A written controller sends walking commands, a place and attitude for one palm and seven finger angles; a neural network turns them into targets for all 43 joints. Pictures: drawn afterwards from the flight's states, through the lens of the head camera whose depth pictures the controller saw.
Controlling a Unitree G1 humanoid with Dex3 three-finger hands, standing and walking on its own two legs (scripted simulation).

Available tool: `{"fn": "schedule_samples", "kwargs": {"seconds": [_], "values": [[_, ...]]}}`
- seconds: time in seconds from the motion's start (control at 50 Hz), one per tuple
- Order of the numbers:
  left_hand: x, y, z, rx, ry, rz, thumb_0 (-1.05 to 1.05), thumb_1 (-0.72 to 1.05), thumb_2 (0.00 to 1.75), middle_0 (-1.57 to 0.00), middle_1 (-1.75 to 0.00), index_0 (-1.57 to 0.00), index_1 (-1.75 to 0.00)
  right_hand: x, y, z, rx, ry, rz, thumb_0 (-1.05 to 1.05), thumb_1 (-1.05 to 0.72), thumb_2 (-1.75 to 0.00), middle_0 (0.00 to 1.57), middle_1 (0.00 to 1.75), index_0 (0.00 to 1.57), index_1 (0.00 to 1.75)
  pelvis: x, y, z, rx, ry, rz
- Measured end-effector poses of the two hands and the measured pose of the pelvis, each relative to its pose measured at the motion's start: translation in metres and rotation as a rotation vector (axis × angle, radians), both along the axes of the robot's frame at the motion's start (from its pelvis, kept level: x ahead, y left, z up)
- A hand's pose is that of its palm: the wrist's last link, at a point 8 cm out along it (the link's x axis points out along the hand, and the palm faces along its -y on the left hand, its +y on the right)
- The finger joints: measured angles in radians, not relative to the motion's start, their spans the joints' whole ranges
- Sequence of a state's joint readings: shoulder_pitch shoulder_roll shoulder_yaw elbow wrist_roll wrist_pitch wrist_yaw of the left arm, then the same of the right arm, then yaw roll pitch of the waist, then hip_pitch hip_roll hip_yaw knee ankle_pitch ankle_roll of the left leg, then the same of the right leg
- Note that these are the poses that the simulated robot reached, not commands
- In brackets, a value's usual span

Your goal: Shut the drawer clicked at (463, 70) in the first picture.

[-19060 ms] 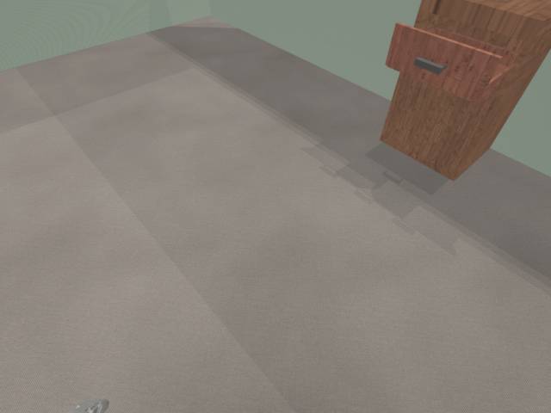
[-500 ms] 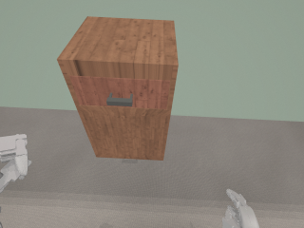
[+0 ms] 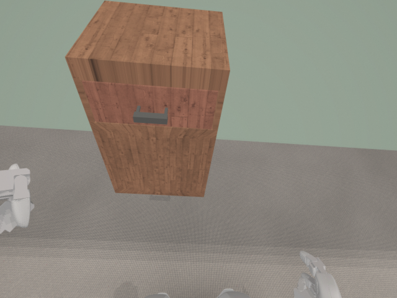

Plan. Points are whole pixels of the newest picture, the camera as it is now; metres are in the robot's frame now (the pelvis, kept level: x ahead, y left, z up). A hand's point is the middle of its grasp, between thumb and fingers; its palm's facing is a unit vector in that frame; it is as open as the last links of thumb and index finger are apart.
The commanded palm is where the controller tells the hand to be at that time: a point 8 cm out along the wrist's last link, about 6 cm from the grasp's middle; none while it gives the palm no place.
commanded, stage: step back with the hand held close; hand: left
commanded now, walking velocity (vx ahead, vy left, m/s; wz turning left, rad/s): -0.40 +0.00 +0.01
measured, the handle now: (151, 113) +0.70 +0.17 -0.11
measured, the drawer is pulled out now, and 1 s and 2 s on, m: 0.00 0.00 0.00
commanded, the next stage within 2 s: stop stepping back and stand still in 0.44 s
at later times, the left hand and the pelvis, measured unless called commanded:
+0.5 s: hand (41, 277) +0.12 +0.18 +0.18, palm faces +0.19 -0.82 -0.54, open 3.2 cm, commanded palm +0.07 +0.23 +0.20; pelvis -0.09 -0.04 +0.03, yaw -4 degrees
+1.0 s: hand out of the picture -0.01 +0.20 +0.19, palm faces +0.39 -0.84 -0.38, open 3.3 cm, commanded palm -0.07 +0.24 +0.20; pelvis -0.21 -0.03 +0.01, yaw -1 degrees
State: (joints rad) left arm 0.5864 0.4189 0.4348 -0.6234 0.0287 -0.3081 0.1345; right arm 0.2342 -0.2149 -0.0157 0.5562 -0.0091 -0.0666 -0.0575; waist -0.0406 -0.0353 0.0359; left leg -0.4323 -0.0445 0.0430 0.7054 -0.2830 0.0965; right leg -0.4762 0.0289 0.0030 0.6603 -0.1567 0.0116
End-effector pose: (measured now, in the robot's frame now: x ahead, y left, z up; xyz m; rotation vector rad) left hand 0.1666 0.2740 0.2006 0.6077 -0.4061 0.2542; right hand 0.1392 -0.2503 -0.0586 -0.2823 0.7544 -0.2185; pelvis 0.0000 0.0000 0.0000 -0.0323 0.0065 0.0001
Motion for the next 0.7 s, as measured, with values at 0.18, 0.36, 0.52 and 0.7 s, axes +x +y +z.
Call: {"fn": "schedule_samples", "kwargs": {"seconds": [0.18,0.36,0.52,0.7], "values": [[-0.014,0.002,0.006,-0.061,0.006,0.042,0.02,0.89,0.90,-1.41,-1.60,-1.41,-1.60,0.003,0.016,0.003,0.024,0.026,0.083,0.01,-0.90,-0.90,0.20,0.30,0.20,0.30,-0.006,-0.008,0.014,-0.008,0.075,-0.020],[-0.030,-0.058,0.007,-0.012,0.142,-0.154,0.02,0.89,0.90,-1.41,-1.60,-1.40,-1.60,-0.017,-0.002,0.008,0.103,-0.044,0.082,0.01,-0.90,-0.90,0.20,0.30,0.20,0.30,-0.064,-0.033,0.017,-0.003,0.078,-0.082],[-0.077,-0.044,0.005,-0.030,0.182,-0.053,0.01,0.89,0.90,-1.41,-1.60,-1.41,-1.60,-0.080,-0.040,0.020,0.018,0.033,-0.029,0.01,-0.90,-0.90,0.20,0.30,0.20,0.30,-0.090,-0.040,0.025,0.030,0.096,-0.074],[-0.142,-0.047,0.001,-0.051,0.187,-0.045,0.02,0.89,0.90,-1.40,-1.60,-1.40,-1.60,-0.144,-0.039,0.020,0.024,-0.039,-0.031,0.01,-0.91,-0.90,0.20,0.30,0.20,0.30,-0.147,-0.037,0.020,0.040,0.018,-0.054]]}}
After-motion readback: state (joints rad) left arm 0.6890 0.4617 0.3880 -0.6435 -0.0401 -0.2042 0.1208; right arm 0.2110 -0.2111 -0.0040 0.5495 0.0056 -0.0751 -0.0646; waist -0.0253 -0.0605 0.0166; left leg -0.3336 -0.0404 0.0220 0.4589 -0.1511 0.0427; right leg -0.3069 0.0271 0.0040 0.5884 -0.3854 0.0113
